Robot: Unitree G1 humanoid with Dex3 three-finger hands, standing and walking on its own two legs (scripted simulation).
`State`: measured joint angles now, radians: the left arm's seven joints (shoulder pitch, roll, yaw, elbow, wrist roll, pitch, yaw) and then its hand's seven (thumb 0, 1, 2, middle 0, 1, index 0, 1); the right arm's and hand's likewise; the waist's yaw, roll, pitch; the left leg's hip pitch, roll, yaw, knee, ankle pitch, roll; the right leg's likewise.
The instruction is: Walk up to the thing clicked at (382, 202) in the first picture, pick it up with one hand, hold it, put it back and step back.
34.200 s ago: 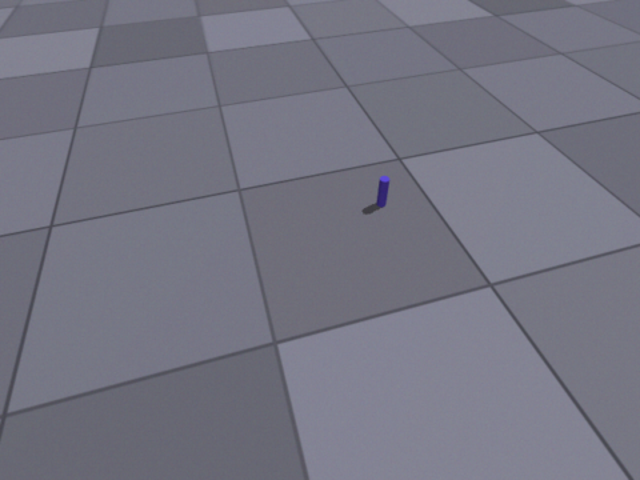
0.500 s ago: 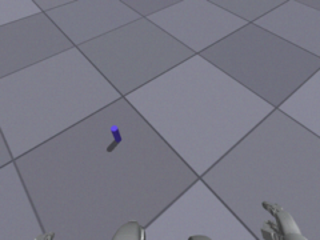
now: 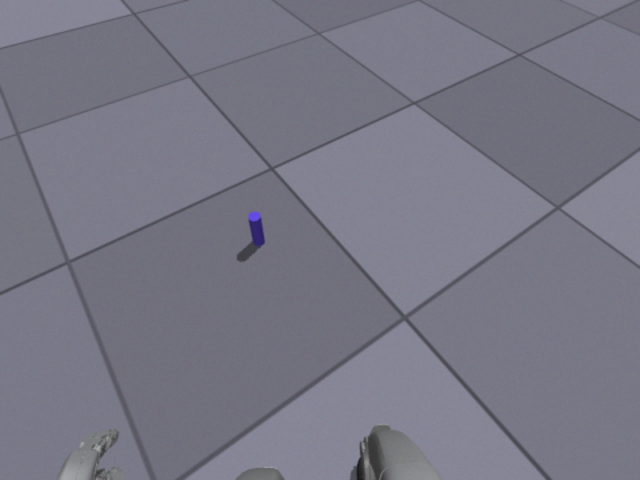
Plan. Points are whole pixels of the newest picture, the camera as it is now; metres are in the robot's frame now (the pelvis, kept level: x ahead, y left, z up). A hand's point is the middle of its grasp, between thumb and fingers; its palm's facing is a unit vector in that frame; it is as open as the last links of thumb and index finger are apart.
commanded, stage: step back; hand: left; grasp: from the side
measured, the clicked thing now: (256, 229) +0.96 +0.22 -0.67
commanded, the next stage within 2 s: stand in 1.28 s
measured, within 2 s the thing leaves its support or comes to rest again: neither
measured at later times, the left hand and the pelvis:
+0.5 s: hand out of the picture -0.07 +0.28 -0.13, palm faces -0.05 -0.91 -0.41, open 7.4 cm; pelvis -0.11 +0.00 +0.01, yaw -5 degrees
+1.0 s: hand out of the picture +0.04 +0.24 -0.13, palm faces -0.04 -0.93 -0.37, open 7.4 cm; pelvis -0.08 -0.01 +0.01, yaw -2 degrees
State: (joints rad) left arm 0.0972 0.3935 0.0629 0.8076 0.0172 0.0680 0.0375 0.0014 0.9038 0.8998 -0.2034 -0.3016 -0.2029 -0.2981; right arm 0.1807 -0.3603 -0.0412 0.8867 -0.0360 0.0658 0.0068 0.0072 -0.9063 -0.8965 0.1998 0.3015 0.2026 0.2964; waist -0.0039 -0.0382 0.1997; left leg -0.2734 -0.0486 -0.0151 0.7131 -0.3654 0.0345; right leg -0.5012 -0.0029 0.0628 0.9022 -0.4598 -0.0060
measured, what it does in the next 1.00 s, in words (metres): steps on the spot: right foot, then left foot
